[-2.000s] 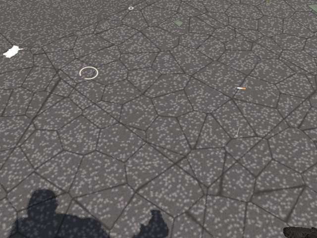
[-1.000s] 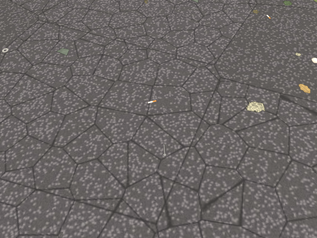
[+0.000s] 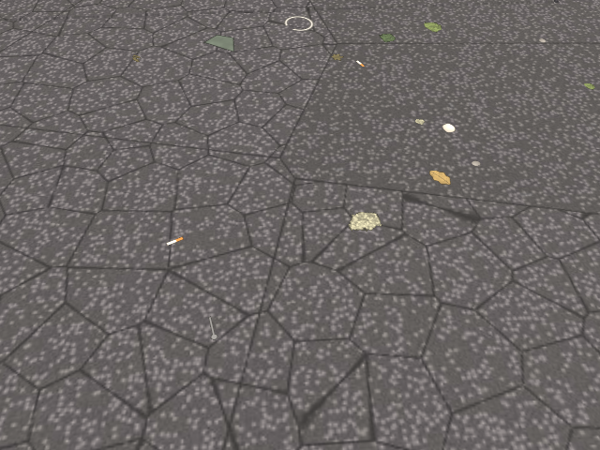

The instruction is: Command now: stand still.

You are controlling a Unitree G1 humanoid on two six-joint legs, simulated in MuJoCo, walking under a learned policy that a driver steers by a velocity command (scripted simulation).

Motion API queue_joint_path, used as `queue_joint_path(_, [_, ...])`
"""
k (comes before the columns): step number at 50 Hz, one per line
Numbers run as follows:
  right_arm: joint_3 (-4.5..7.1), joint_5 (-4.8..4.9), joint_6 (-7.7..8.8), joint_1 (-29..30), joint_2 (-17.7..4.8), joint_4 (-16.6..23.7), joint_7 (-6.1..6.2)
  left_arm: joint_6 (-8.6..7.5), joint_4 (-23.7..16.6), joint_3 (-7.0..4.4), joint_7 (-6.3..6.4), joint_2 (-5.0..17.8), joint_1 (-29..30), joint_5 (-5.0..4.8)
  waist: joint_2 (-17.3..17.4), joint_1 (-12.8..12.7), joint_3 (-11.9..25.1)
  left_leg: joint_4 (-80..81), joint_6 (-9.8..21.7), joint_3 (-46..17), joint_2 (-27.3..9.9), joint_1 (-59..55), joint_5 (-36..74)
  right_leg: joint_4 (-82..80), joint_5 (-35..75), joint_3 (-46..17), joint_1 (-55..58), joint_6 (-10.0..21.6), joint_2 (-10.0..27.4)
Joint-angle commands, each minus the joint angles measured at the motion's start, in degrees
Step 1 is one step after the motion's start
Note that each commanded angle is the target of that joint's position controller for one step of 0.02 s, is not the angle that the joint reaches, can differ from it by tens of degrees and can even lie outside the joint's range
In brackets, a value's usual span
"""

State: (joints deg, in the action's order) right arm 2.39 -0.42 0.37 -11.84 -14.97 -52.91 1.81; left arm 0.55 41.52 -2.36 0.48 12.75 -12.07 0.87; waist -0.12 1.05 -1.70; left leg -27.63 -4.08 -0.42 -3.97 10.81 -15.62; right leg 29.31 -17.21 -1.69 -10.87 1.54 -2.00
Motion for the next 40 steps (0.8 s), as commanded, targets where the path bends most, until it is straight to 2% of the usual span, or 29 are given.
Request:
queue_joint_path(1, [1.32,0.10,0.43,-0.35,-6.54,1.19,0.40,-0.84,-2.60,-1.62,0.30,5.90,0.53,-0.09,-0.64,0.03,2.26,2.32,0.73,-0.19,-0.26,-1.04,10.39,-5.38,15.37,-4.40,-0.30,1.41,4.46])
queue_joint_path(15, [1.15,0.28,-0.08,-0.86,-5.39,-4.76,0.97,-0.93,4.16,-1.57,1.16,5.79,-1.77,-0.45,-0.19,0.06,0.47,3.32,1.15,0.31,0.51,-0.78,9.21,-5.77,13.46,-2.73,-0.63,0.43,3.49])
queue_joint_path(16, [1.04,0.34,-0.18,-1.86,-4.81,-5.53,1.03,-0.80,5.07,-1.59,1.31,5.77,-2.73,-0.52,-0.73,0.06,1.59,2.82,1.28,1.48,1.49,-0.95,4.19,-6.42,7.16,-2.49,-0.18,0.68,3.07])
queue_joint_path(17, [1.11,0.71,-0.27,-1.96,-4.66,-5.90,1.13,-0.54,5.56,-1.98,1.53,6.77,-3.18,-0.87,-1.68,-0.32,0.80,0.55,1.78,3.33,3.17,0.87,-3.48,-7.23,-4.31,-3.04,-0.74,1.66,2.83])
queue_joint_path(18, [1.11,0.98,-0.17,-1.24,-4.39,-5.62,1.17,-0.36,5.82,-2.44,1.63,8.14,-3.84,-1.19,-3.49,-1.01,-1.05,-2.68,2.44,4.82,4.41,4.21,-10.06,-9.27,-17.10,-5.65,-2.27,3.29,4.19])
queue_joint_path(20, [0.80,1.22,1.06,1.88,-3.03,-3.58,0.81,-0.93,6.60,-3.12,1.58,10.73,-7.20,-1.64,-9.70,-2.97,-5.07,-12.27,3.69,5.38,5.22,12.91,-12.72,-17.07,-32.62,-18.45,-3.02,8.48,12.49])
queue_joint_path(21, [0.75,1.61,2.04,3.11,-2.77,-2.57,0.32,-1.59,7.11,-3.48,1.58,11.86,-8.09,-1.93,-11.77,-3.32,-7.14,-17.07,5.01,2.86,3.47,14.96,-12.14,-20.01,-33.72,-25.08,-4.71,11.26,16.71])
queue_joint_path(22, [0.96,2.17,2.97,3.44,-3.23,-2.05,-0.25,-2.35,7.11,-3.41,1.59,11.57,-7.50,-1.79,-12.02,-2.87,-8.30,-20.38,6.45,0.51,1.68,17.83,-13.88,-21.04,-31.12,-28.08,-4.38,12.67,18.97])
queue_joint_path(23, [1.01,2.63,3.79,3.17,-3.46,-1.87,-0.86,-2.99,6.73,-3.18,1.48,10.83,-6.02,-1.82,-11.36,-2.08,-8.39,-20.14,7.84,-0.68,0.35,19.51,-15.97,-20.74,-27.15,-28.05,-2.70,12.75,19.83])
queue_joint_path(24, [1.01,2.73,4.50,2.00,-3.54,-2.12,-1.43,-3.26,6.13,-3.08,1.35,10.43,-3.91,-2.27,-9.76,-0.84,-7.37,-15.78,9.04,-0.79,-0.36,17.41,-15.88,-19.65,-23.01,-25.14,-2.18,11.54,19.08])
queue_joint_path(25, [1.12,2.61,5.06,-0.94,-3.34,-3.44,-1.83,-3.22,5.43,-3.02,1.22,10.48,-0.49,-2.87,-8.14,1.43,-6.05,-7.85,9.76,0.80,0.33,9.79,-11.40,-17.74,-18.08,-19.65,-5.05,9.40,16.29])
queue_joint_path(26, [1.50,2.21,5.35,-7.04,-2.97,-6.58,-2.07,-2.90,5.00,-2.93,1.08,10.31,2.21,-3.15,-6.46,4.39,-3.46,-0.34,9.22,4.09,3.17,-2.61,-0.58,-14.11,-13.67,-13.42,-10.18,7.24,12.22])
queue_joint_path(27, [2.02,1.31,5.18,-12.32,-3.35,-9.29,-2.18,-2.86,4.76,-2.47,0.97,8.55,2.69,-2.63,-3.41,5.83,-1.56,0.95,7.74,3.52,4.52,-10.91,3.56,-7.04,-8.96,-8.17,-14.15,5.17,8.17])
queue_joint_path(28, [2.82,0.75,5.12,-19.15,-6.40,-10.49,-1.93,-3.17,3.98,-1.20,0.66,4.35,3.37,-1.72,7.89,7.61,1.46,7.93,9.84,-11.55,-5.57,-18.13,-4.26,11.59,-5.96,-0.10,-20.88,1.18,2.51])
queue_joint_path(29, [3.79,0.79,5.55,-22.79,-13.17,-10.09,-2.57,-4.08,1.46,-1.21,1.03,3.42,3.34,-2.26,19.37,7.22,1.81,17.96,18.49,-37.31,-17.71,-20.93,-13.12,25.87,-15.58,1.00,-31.96,-0.67,-2.80])
queue_joint_path(30, [2.69,0.15,6.17,-17.80,-10.44,-8.88,-2.62,-4.84,1.87,-1.75,1.01,5.93,2.78,-3.95,13.01,4.75,-1.97,19.90,21.25,-41.58,-20.13,-16.37,-21.69,35.25,-15.62,-4.03,-35.94,0.25,1.24])
queue_joint_path(31, [1.84,0.67,6.52,-12.90,-7.17,-6.95,-2.45,-5.52,2.47,-1.86,0.56,6.99,2.29,-4.43,8.59,2.96,-5.92,19.85,19.23,-35.14,-17.76,-14.46,-22.68,37.55,-8.80,-4.71,-38.91,1.49,4.33])
queue_joint_path(32, [1.49,0.77,6.59,-10.11,-6.41,-5.87,-2.53,-5.93,3.65,-2.04,0.35,7.16,1.55,-3.74,6.61,1.86,-6.00,19.98,16.69,-28.58,-14.88,-13.80,-17.76,36.78,-3.14,-3.32,-38.67,2.00,6.13])
queue_joint_path(33, [1.16,0.85,6.54,-8.96,-5.86,-5.33,-2.67,-6.16,3.92,-2.42,0.30,7.71,2.27,-2.78,5.58,1.44,-5.91,20.19,14.76,-23.35,-12.92,-13.62,-9.92,34.02,1.42,-2.78,-37.93,1.91,7.52])
queue_joint_path(34, [0.60,0.64,6.30,-9.80,-4.15,-5.49,-2.65,-6.16,4.04,-2.66,-0.03,7.82,3.06,-2.12,5.66,1.57,-4.95,20.36,13.35,-18.29,-10.79,-13.37,-2.37,31.66,4.71,-1.94,-35.58,1.53,8.30])
queue_joint_path(35, [0.25,0.45,6.03,-11.74,-3.26,-5.98,-2.48,-6.04,4.29,-2.60,-0.43,6.92,3.34,-1.90,6.13,1.87,-3.84,20.22,12.91,-14.52,-9.26,-13.79,4.63,30.12,6.98,-0.56,-34.12,0.94,8.20])
queue_joint_path(37, [0.16,0.33,5.54,-14.37,-3.98,-6.48,-1.83,-5.61,3.76,-2.17,-0.87,4.98,5.48,-1.86,5.68,2.30,-3.12,19.83,13.35,-9.90,-8.05,-14.53,15.97,26.51,9.88,1.39,-34.17,-0.48,7.82])
queue_joint_path(40, [0.10,0.17,4.87,-14.69,-5.41,-5.90,-0.96,-5.52,1.24,-1.14,-1.31,2.96,12.73,-2.13,4.63,3.37,-4.59,21.34,13.31,-5.63,-6.62,-10.90,19.83,14.82,15.58,3.17,-31.15,-1.78,6.58])
